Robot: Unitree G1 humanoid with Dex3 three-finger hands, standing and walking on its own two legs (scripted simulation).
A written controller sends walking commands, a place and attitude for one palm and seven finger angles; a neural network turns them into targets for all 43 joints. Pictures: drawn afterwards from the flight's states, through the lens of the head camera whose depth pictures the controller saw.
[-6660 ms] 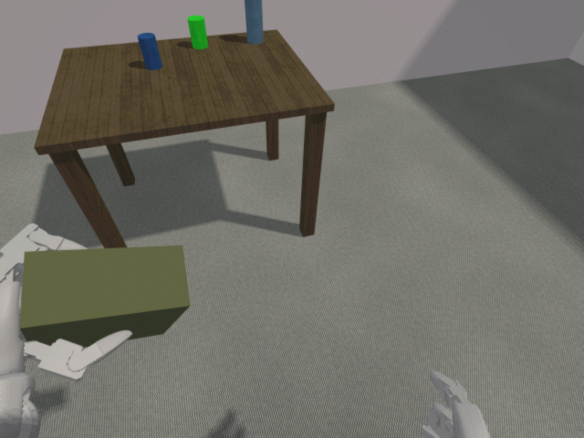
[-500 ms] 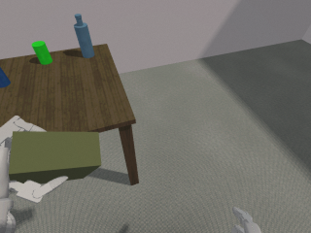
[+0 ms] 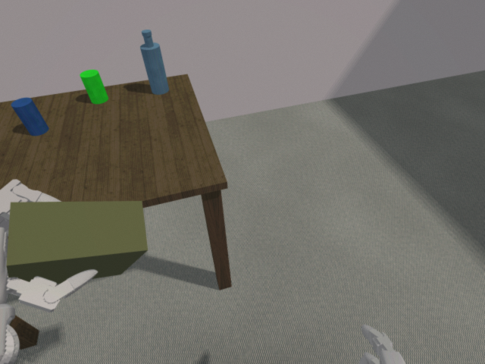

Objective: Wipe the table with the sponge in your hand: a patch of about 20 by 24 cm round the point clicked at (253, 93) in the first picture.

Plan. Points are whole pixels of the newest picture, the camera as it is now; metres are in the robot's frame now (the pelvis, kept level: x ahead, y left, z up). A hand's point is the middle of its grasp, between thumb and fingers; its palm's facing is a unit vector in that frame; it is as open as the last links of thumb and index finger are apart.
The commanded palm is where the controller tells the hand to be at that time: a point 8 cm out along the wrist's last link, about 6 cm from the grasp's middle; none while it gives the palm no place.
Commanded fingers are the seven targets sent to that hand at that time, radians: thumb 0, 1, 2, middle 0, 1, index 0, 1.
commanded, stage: come to a stop and stand still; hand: left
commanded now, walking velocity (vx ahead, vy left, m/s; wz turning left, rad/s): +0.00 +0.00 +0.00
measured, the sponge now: (96, 243) +0.23 +0.20 +0.15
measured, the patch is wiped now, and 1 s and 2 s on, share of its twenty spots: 0.00 0.00 0.00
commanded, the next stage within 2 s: look again from close up in 0.94 s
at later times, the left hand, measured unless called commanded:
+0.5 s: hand (20, 305) +0.15 +0.25 +0.16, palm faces +0.47 -0.77 -0.43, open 10.7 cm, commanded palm +0.11 +0.27 +0.19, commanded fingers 0.00 0.10 1.30 -1.20 -1.60 -1.20 -1.60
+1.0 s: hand (41, 311) +0.15 +0.24 +0.15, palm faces +0.39 -0.83 -0.39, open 10.7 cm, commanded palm +0.10 +0.27 +0.19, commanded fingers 0.00 0.10 1.30 -1.20 -1.60 -1.20 -1.60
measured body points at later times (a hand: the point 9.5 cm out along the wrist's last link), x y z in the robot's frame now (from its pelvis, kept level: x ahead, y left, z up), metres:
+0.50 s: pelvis -0.05 -0.01 +0.00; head -0.07 -0.02 +0.45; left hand +0.12 +0.29 +0.19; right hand +0.10 -0.24 -0.09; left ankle -0.05 +0.11 -0.73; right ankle -0.01 -0.10 -0.73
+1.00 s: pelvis -0.07 -0.01 +0.01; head -0.06 -0.01 +0.46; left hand +0.12 +0.28 +0.17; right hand +0.07 -0.25 -0.09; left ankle -0.05 +0.11 -0.73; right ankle -0.01 -0.10 -0.73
